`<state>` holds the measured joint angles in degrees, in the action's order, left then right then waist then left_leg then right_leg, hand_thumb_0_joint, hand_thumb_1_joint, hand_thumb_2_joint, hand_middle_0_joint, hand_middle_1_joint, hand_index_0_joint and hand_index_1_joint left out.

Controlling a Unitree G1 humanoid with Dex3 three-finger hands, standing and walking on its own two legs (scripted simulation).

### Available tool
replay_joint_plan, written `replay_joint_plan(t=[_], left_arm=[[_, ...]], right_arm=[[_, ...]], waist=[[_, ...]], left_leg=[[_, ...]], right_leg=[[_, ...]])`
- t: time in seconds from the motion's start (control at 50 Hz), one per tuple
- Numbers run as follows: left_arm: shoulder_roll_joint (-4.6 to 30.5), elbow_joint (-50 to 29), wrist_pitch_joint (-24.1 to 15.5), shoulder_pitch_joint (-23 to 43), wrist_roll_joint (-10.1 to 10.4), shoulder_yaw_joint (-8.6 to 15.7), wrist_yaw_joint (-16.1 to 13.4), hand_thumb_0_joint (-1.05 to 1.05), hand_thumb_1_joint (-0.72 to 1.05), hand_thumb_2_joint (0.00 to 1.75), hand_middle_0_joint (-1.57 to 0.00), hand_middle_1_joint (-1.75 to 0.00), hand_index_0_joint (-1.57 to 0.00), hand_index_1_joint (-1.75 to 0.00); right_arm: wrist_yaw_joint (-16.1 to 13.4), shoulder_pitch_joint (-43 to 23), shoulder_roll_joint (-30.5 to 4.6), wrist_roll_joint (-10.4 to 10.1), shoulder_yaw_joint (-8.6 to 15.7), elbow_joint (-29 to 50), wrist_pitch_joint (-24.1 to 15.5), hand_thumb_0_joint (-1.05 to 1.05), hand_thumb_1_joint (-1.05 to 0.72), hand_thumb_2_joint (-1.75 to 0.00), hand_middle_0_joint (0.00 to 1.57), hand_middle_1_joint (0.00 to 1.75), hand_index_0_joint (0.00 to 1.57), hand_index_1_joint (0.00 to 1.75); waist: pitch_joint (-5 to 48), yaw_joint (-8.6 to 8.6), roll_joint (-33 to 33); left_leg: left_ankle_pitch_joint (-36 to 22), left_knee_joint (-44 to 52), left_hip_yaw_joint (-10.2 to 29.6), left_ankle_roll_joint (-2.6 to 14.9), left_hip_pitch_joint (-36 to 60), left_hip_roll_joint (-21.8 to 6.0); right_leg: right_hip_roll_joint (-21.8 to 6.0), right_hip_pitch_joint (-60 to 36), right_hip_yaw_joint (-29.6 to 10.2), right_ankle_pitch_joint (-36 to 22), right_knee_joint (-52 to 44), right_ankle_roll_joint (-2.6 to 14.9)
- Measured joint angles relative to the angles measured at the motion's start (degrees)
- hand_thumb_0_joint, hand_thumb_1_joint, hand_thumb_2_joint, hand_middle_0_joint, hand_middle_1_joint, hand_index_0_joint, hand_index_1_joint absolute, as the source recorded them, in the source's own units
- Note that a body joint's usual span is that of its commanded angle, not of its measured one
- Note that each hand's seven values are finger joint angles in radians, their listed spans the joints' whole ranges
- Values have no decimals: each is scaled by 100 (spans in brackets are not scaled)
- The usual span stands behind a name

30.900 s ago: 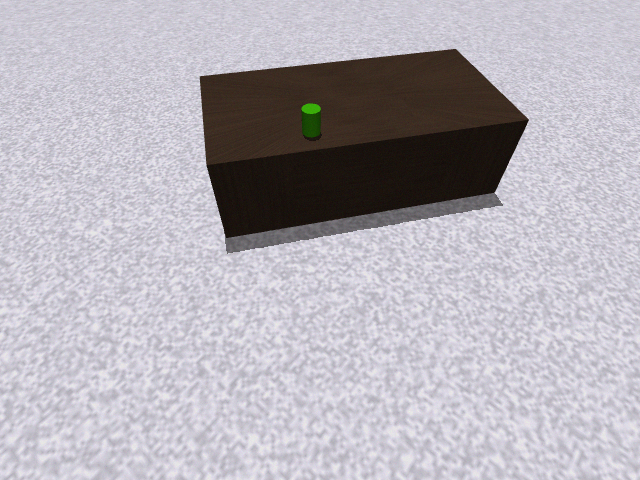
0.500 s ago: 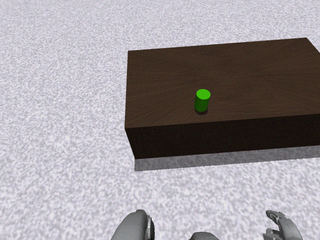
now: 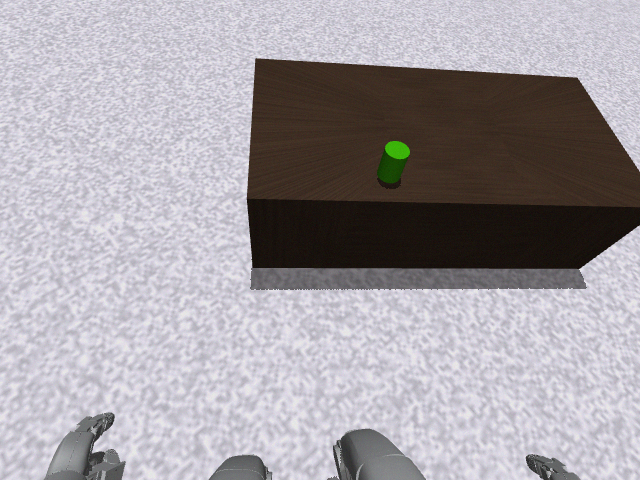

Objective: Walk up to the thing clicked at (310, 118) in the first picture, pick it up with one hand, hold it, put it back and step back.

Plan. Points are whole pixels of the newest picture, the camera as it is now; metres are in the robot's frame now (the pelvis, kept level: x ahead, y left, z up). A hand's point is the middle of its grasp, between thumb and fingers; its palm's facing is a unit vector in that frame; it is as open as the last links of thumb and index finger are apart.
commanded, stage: step back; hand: right
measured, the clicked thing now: (392, 162) +0.90 -0.25 -0.33
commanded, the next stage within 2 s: stand in 1.68 s
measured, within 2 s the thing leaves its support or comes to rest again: neither
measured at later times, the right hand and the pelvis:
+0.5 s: hand out of the picture -0.10 -0.30 -0.16, palm faces -0.06 +0.90 -0.42, open 7.4 cm; pelvis -0.17 -0.03 -0.01, yaw +1 degrees
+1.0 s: hand out of the picture -0.12 -0.32 -0.15, palm faces -0.05 +0.92 -0.39, open 7.4 cm; pelvis -0.22 -0.05 +0.00, yaw +1 degrees
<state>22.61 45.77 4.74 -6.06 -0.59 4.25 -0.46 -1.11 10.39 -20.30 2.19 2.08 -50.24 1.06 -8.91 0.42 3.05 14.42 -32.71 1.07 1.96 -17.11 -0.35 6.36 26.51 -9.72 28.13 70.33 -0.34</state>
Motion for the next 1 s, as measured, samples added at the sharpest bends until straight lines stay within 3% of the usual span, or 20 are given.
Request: replay_joint_plan(t=[0.12,0.2,0.24,0.28,0.32,0.36,0.4,0.46,0.52,0.56,0.58,0.64,0.7,0.82,0.84,0.88,0.94,1.0], left_arm=[[88,121,-30,-215,-68,8,19,1,91,90,-21,-30,-20,-30],[83,269,-79,-352,-93,-14,93,1,91,90,-21,-30,-20,-30],[-93,388,-103,-371,-134,-20,121,1,91,90,-21,-30,-20,-30],[-156,363,-87,-529,-181,-55,200,1,91,90,-21,-30,-20,-30],[-127,344,-47,-671,-210,-64,210,1,91,90,-21,-30,-20,-30],[-142,343,-11,-727,-217,-59,180,1,90,90,-21,-30,-20,-30],[-163,294,13,-687,-229,-24,152,1,90,90,-21,-30,-20,-30],[-126,123,-15,-515,-276,11,117,1,90,90,-21,-30,-20,-30],[-52,-69,-77,-277,-266,36,113,1,90,90,-21,-30,-20,-30],[90,-96,-80,-131,-205,66,112,1,90,90,-21,-30,-20,-30],[108,-62,-65,-146,-166,74,102,1,90,90,-21,-30,-20,-30],[-1,211,19,-258,-129,-10,141,1,91,90,-21,-30,-20,-30],[-29,356,-8,-351,-64,-47,228,1,91,90,-21,-30,-20,-30],[3,700,-171,-541,-94,-63,285,1,91,90,-21,-30,-20,-30],[-45,799,-228,-531,-110,-57,260,1,91,90,-21,-30,-20,-30],[-184,918,-360,-535,-165,-71,223,1,91,90,-21,-30,-20,-30],[-222,925,-498,-677,-191,-91,218,1,90,90,-21,-30,-20,-30],[-219,963,-555,-747,-176,-99,195,1,90,90,-21,-30,-20,-30]], right_arm=[[-28,-452,-88,-25,35,367,-39,1,-90,-90,21,30,20,30],[18,-638,-205,-24,32,488,43,1,-90,-90,21,30,20,30],[20,-704,-339,-48,78,420,115,1,-90,-90,21,30,20,30],[-29,-566,-328,-77,115,316,180,1,-90,-90,21,30,20,30],[-50,-382,-251,-106,105,185,222,1,-90,-90,20,30,20,30],[-34,-191,-266,-145,82,112,211,1,-90,-90,20,30,20,30],[-52,-3,-307,-161,76,67,159,1,-90,-90,21,30,20,30],[-79,230,-320,-156,49,-25,73,1,-90,-90,20,30,20,30],[-81,416,-251,-79,33,-181,-17,1,-90,-90,20,30,20,30],[-92,375,-23,-15,32,-373,-75,1,-90,-90,20,30,20,30],[-77,381,72,33,8,-419,-90,1,-90,-90,20,30,20,30],[-24,499,130,73,-44,-434,-152,1,-90,-90,21,30,20,30],[-33,461,142,74,-68,-436,-233,1,-90,-90,21,30,20,30],[76,125,30,88,-5,-229,-275,1,-90,-90,21,30,20,30],[90,64,-30,74,17,-212,-249,1,-90,-90,21,30,20,30],[85,30,-156,22,69,-215,-175,1,-90,-90,21,30,20,30],[80,101,-189,-8,90,-314,-119,1,-90,-90,21,30,20,30],[141,153,-254,-25,113,-384,-159,1,-90,-90,20,30,20,30]], waist=[[-201,-122,6],[-187,-189,-106],[-245,-137,-524],[-79,-142,-578],[99,-301,-334],[216,-320,-252],[296,-271,-279],[296,-179,-323],[225,-90,-287],[38,-161,159],[33,-220,313],[280,-28,151],[400,-67,106],[527,-93,60],[501,-90,-66],[459,-40,-411],[598,-204,-382],[619,-233,-393]], left_leg=[[-293,-159,-250,-22,-462,-110],[-390,-491,-400,-122,-848,-237],[-461,-634,-193,-167,-957,-447],[468,-1016,100,-192,-1135,-181],[1182,-1941,188,-232,-1282,233],[1219,-2671,347,-246,-1283,518],[1161,-3032,450,-279,-1157,623],[1260,-2418,339,-330,-604,469],[1071,-795,69,-304,189,249],[650,-171,-145,-117,542,477],[598,-131,-241,-69,592,531],[534,-166,-37,-8,517,322],[359,36,-22,-73,540,157],[363,-133,-166,-186,281,-16],[421,-264,-137,-211,225,-112],[600,-629,94,-174,99,-276],[1310,-1353,125,-185,-195,-14],[1291,-1375,42,-188,-314,19]], right_leg=[[-368,-702,200,38,-1471,-197],[-585,-1265,591,-337,-3001,-65],[-359,-1351,793,-516,-3199,-1],[-414,-1230,858,-589,-3123,67],[-634,-1092,687,-681,-3109,125],[-775,-1042,655,-881,-3306,127],[-829,-930,735,-1055,-3444,111],[-846,-710,936,-1206,-3452,84],[-906,-483,1203,-1186,-3182,53],[-1149,-364,1043,-1087,-2818,71],[-1128,-308,878,-773,-2632,102],[-771,-250,765,-75,-1965,87],[-698,-387,587,-295,-1828,117],[-852,-1225,760,-276,-3325,124],[-766,-1346,813,-720,-3613,73],[-565,-1508,1008,-1020,-3821,-9],[-663,-1481,964,-939,-3759,49],[-779,-1574,1006,-938,-3848,29]])
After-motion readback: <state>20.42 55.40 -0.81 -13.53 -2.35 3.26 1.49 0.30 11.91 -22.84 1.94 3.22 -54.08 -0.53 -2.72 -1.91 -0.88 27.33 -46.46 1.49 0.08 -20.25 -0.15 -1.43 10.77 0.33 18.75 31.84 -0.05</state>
